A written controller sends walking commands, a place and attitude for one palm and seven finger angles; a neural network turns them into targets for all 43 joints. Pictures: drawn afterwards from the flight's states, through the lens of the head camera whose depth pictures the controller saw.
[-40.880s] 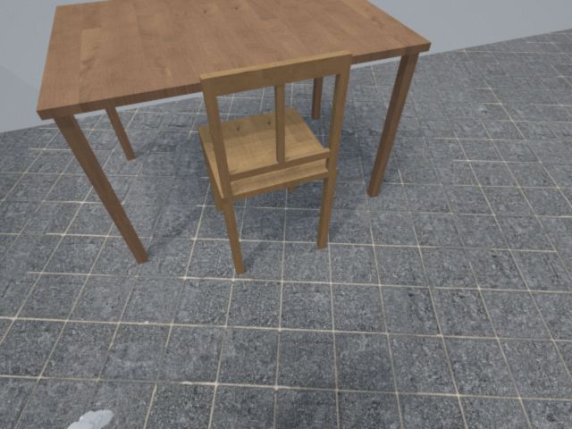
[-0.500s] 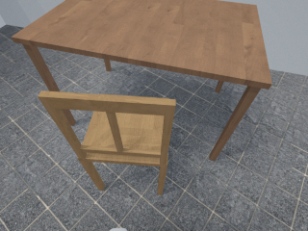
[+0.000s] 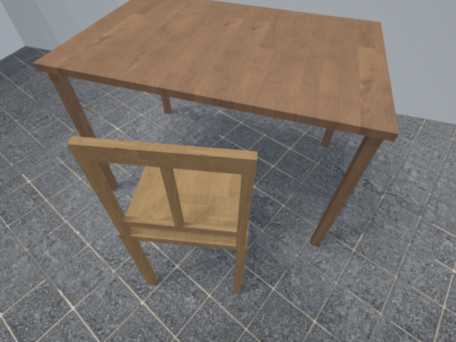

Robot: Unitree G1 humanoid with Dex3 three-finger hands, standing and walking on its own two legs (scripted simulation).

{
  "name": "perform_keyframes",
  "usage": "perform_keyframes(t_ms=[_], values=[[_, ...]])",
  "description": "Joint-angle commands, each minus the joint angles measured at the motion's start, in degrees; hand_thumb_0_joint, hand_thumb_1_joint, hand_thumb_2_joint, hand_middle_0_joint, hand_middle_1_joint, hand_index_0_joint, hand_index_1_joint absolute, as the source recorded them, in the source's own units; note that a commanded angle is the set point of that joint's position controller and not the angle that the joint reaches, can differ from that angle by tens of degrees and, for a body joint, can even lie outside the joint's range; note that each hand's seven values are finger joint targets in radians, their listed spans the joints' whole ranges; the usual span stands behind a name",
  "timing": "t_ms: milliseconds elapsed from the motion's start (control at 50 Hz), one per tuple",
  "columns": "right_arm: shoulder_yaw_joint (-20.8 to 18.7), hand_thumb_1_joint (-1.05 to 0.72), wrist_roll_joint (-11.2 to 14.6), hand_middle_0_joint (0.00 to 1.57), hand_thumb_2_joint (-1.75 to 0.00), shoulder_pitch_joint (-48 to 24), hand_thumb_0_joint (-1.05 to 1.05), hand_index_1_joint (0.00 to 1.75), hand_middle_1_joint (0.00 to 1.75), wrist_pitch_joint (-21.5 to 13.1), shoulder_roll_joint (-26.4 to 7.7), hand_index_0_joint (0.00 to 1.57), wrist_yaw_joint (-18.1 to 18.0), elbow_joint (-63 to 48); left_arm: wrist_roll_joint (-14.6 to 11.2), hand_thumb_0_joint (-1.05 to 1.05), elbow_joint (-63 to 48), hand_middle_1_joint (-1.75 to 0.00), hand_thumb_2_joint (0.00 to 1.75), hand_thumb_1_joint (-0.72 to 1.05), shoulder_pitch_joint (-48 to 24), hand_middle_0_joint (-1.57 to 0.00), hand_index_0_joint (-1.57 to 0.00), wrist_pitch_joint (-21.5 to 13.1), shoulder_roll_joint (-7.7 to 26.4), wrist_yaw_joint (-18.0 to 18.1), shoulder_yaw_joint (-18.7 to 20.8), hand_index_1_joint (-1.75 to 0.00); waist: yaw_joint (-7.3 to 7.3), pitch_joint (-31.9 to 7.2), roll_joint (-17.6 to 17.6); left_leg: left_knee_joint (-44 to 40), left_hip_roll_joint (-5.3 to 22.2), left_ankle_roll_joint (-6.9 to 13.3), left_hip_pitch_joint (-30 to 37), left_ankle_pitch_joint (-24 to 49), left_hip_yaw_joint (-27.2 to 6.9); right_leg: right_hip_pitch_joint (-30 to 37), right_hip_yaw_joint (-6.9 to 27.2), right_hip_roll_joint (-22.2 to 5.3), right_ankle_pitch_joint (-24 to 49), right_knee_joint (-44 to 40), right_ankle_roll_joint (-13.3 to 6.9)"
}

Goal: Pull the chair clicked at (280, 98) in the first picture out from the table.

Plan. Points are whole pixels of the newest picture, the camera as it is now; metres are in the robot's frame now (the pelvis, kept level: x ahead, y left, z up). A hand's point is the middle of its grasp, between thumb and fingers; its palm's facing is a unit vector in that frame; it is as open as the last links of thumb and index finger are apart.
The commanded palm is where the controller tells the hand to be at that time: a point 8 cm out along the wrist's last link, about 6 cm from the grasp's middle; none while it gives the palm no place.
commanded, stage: come to a stop and stand still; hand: left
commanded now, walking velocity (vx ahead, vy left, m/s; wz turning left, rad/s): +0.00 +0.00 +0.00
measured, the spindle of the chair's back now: (173, 198) +0.45 +0.18 -0.10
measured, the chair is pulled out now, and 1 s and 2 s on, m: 0.17 0.17 0.17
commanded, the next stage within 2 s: look again from close up in 0.56 s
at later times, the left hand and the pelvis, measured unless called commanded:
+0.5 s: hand out of the picture -0.02 +0.18 -0.17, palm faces +0.00 -0.99 -0.15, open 7.4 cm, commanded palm none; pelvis +0.00 +0.03 +0.00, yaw -1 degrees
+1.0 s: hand out of the picture +0.01 +0.22 -0.18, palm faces +0.00 -0.98 -0.21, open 7.4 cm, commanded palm none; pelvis +0.01 +0.06 +0.00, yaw -1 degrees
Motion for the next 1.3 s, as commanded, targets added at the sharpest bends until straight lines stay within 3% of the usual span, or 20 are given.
perform_keyframes(t_ms=[0,60,180,200,380,400,500,560,620,640,660,680,700,760,820,880,900,1060,1200,1280], values=[[0.1,-0.9,0.0,0.2,-0.9,4.2,0.0,0.3,0.3,-2.0,-4.0,0.2,-0.3,-0.8,-0.1,0.0,-1.8,-0.3,0.9,0.9,2.0,-0.2,-0.2,-1.1,4.6,-0.3,0.8,-0.3,-0.48,2.5,1.2,-6.7,7.1,1.4,0.6,4.3,-7.2,-4.5,10.3,-9.2,2.1,-9.6,2.0],[0.6,-0.9,0.1,0.2,-0.9,5.4,0.0,0.3,0.3,-2.8,-4.4,0.2,-0.5,0.0,-0.4,0.0,-0.5,-0.3,0.9,0.9,3.7,-0.2,-0.2,-1.4,4.2,-0.4,0.4,-0.3,-0.35,-0.7,1.5,-7.0,7.5,1.5,1.5,6.8,-7.6,-1.5,9.6,-9.1,5.8,-8.6,1.7],[1.1,-0.9,0.2,0.2,-0.9,7.5,0.0,0.3,0.3,-3.3,-3.6,0.2,-0.7,2.0,-0.5,0.0,1.4,-0.3,0.9,0.9,4.9,-0.2,-0.2,-1.5,3.1,-0.4,0.0,-0.3,-0.45,1.4,1.5,-9.1,7.5,1.6,0.4,4.0,-7.9,-1.9,9.1,-8.6,4.1,-8.8,1.6],[1.2,-0.9,0.4,0.2,-0.9,7.7,0.0,0.3,0.3,-3.3,-3.2,0.2,-0.7,2.3,-0.4,0.0,1.5,-0.3,0.9,0.9,4.8,-0.2,-0.2,-1.5,3.1,-0.5,0.0,-0.3,-0.34,3.3,1.2,-9.9,7.6,1.7,-0.7,2.7,-7.9,-2.4,8.7,-8.4,3.3,-9.1,1.6],[1.2,-0.9,0.4,0.2,-0.9,10.6,0.0,0.3,0.3,-4.1,-1.8,0.2,-1.0,4.1,-0.4,0.0,3.2,-0.3,0.9,0.9,7.1,-0.2,-0.2,-1.8,0.9,-0.2,-0.3,-0.3,-0.8,1.1,0.8,-9.8,7.5,2.1,1.2,4.7,-8.0,-2.2,8.7,-8.1,6.0,-7.8,1.8],[1.3,-0.9,0.6,0.2,-0.9,10.5,0.0,0.3,0.3,-4.1,-1.4,0.2,-1.1,4.2,-0.4,0.0,3.2,-0.3,0.9,0.9,7.0,-0.2,-0.2,-1.8,0.8,-0.2,-0.3,-0.3,-0.72,2.6,1.1,-10.2,7.5,2.1,0.2,4.1,-7.8,-2.3,8.6,-7.9,5.6,-8.2,1.8],[1.2,-0.9,0.6,0.2,-0.9,11.1,0.0,0.3,0.3,-4.1,-0.9,0.2,-1.2,4.7,-0.4,0.0,3.8,-0.3,0.9,0.9,8.1,-0.2,-0.2,-1.8,-0.1,-0.1,-0.4,-0.3,-0.93,2.9,0.9,-10.1,7.5,2.2,0.6,4.1,-7.6,-3.1,8.6,-7.8,5.7,-8.1,1.9],[1.2,-0.9,0.5,0.2,-0.9,11.4,0.0,0.3,0.3,-4.4,-0.8,0.2,-1.3,4.8,-0.4,0.0,4.2,-0.3,0.9,0.9,8.9,-0.2,-0.2,-2.0,-0.5,0.0,-0.5,-0.3,-1.05,1.0,0.3,-9.4,7.4,2.3,2.4,6.6,-7.7,-2.9,8.9,-7.9,7.4,-7.6,1.9],[1.3,-0.9,0.6,0.2,-0.9,11.3,0.0,0.3,0.3,-4.5,-0.6,0.2,-1.3,4.9,-0.3,0.0,4.4,-0.3,0.9,0.9,9.2,-0.2,-0.2,-2.0,-0.8,0.0,-0.6,-0.3,-1.02,2.5,1.0,-9.5,7.5,2.4,1.9,7.7,-7.6,-3.3,8.9,-8.0,7.8,-7.7,2.1],[1.6,-0.9,0.4,0.2,-0.9,5.8,0.0,0.3,0.3,-4.7,-4.6,0.2,-0.5,0.2,0.8,0.0,5.5,-0.3,0.9,0.9,8.9,-0.2,-0.2,-3.4,1.5,1.7,-1.2,-0.3,-0.58,3.1,3.7,1.9,8.4,0.6,-3.3,21.2,-6.7,-4.3,9.4,-9.8,19.8,-5.4,2.6],[1.4,-0.9,-0.2,0.2,-0.9,8.4,0.0,0.3,0.3,-3.9,-2.7,0.2,-0.4,-0.8,-0.2,0.0,3.2,-0.3,0.9,0.9,8.0,-0.2,-0.2,-3.2,2.6,1.2,-0.6,-0.3,-2.39,-1.0,5.3,-0.6,6.1,0.3,-2.3,3.4,-7.5,-3.4,10.7,-10.4,5.3,-5.3,0.7],[1.3,-0.9,-0.5,0.2,-0.9,10.2,0.0,0.3,0.3,-3.8,-2.9,0.2,-0.3,-0.7,-0.2,0.0,2.5,-0.3,0.9,0.9,6.3,-0.2,-0.2,-3.1,2.1,0.7,-0.8,-0.3,-3.05,-1.3,5.7,-1.8,6.2,0.7,-4.4,-0.7,-8.4,-3.9,9.7,-9.0,-0.4,-3.5,0.2],[1.1,-0.9,-0.7,0.2,-0.9,9.7,0.0,0.3,0.3,-3.8,-3.0,0.2,-0.1,-1.2,-0.2,0.0,1.9,-0.3,0.9,0.9,6.7,-0.2,-0.2,-2.9,2.4,0.2,-0.6,-0.3,-2.05,-3.8,8.0,-2.3,6.2,1.8,-4.3,-0.8,-8.9,-3.1,9.1,-8.2,0.8,-2.4,-0.1],[1.0,-0.9,-0.4,0.2,-0.9,9.5,0.0,0.3,0.3,-3.9,-3.5,0.2,-0.3,-2.3,-0.1,0.0,1.7,-0.3,0.9,0.9,6.2,-0.2,-0.2,-2.6,0.4,0.0,-0.9,-0.3,-2.19,0.1,1.4,-3.7,6.8,2.7,-6.2,0.4,-10.2,-4.5,8.2,-7.1,1.5,-1.2,0.4],[1.2,-0.9,-0.4,0.2,-0.9,9.5,0.0,0.3,0.3,-4.2,-4.1,0.2,-0.4,-2.2,-0.1,0.0,1.5,-0.3,0.9,0.9,6.1,-0.2,-0.2,-2.4,0.2,-0.1,-0.9,-0.3,-1.78,1.5,-0.1,-4.3,7.0,3.0,-5.3,4.3,-10.4,-4.6,8.0,-6.7,2.9,-0.9,0.8],[1.1,-0.9,-0.3,0.2,-0.9,9.3,0.0,0.3,0.3,-4.2,-4.9,0.2,-0.5,-1.7,-0.1,0.0,1.2,-0.3,0.9,0.9,5.9,-0.2,-0.2,-1.9,0.7,0.0,-0.7,-0.3,-1.67,2.3,-0.3,-5.9,7.3,2.8,-4.5,3.8,-10.6,-4.7,7.6,-6.5,2.3,-0.7,1.4],[1.2,-0.9,-0.4,0.2,-0.9,8.9,0.0,0.3,0.3,-4.3,-4.9,0.2,-0.4,-1.6,0.0,0.0,1.1,-0.3,0.9,0.9,5.5,-0.2,-0.2,-1.8,0.7,-0.1,-0.7,-0.3,-1.46,3.2,1.0,-6.5,7.4,2.8,-4.9,4.6,-10.7,-4.8,7.6,-6.3,2.6,-0.6,1.3],[1.3,-0.9,-0.3,0.2,-0.9,7.8,0.0,0.3,0.3,-4.5,-5.7,0.2,-0.6,-0.3,-0.2,0.0,0.6,-0.3,0.9,0.9,4.9,-0.2,-0.2,-1.5,2.2,0.0,-0.3,-0.3,-1.18,0.4,0.1,-5.7,7.0,2.4,0.0,12.6,-9.3,-2.7,8.1,-7.1,6.3,-1.4,1.9],[1.4,-0.9,-0.1,0.2,-0.9,7.1,0.0,0.3,0.3,-4.4,-5.1,0.2,-0.7,1.5,-0.3,0.0,1.1,-0.3,0.9,0.9,4.6,-0.2,-0.2,-1.5,2.5,0.0,-0.3,-0.3,-1.08,0.9,1.1,-6.0,6.9,2.3,1.4,13.3,-8.2,-2.5,8.4,-7.5,8.0,-2.8,2.1],[1.4,-0.9,0.0,0.2,-0.9,7.2,0.0,0.3,0.3,-4.5,-5.0,0.2,-0.6,2.1,-0.2,0.0,1.6,-0.3,0.9,0.9,4.8,-0.2,-0.2,-1.6,2.6,0.0,-0.4,-0.3,-1.15,0.2,0.0,-6.0,6.8,2.2,2.0,13.2,-8.1,-1.8,8.7,-7.9,9.0,-3.4,2.2]])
